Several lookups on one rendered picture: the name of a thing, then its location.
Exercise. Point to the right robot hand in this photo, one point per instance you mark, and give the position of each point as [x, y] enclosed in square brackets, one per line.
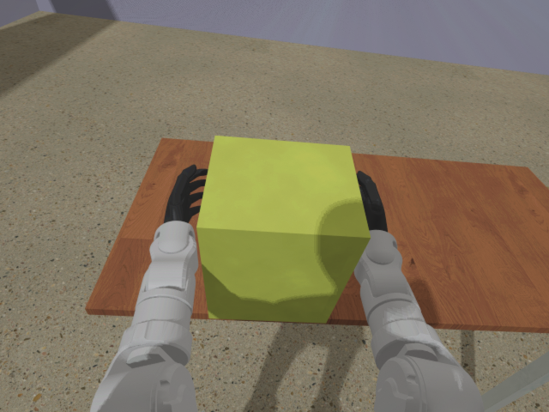
[372, 202]

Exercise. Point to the table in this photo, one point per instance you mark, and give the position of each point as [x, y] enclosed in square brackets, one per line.
[474, 241]

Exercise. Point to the robot left upper arm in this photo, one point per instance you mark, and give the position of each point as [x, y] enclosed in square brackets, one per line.
[161, 387]

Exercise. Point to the carton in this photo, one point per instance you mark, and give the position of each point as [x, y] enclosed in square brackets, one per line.
[281, 229]

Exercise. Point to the robot right forearm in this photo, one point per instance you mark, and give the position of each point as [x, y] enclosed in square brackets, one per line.
[392, 312]

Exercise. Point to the robot right upper arm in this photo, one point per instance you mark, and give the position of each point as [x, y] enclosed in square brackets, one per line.
[411, 384]

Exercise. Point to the robot left forearm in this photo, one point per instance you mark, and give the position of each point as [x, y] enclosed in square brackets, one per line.
[160, 329]

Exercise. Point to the left robot hand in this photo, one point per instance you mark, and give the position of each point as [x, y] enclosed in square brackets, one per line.
[179, 202]

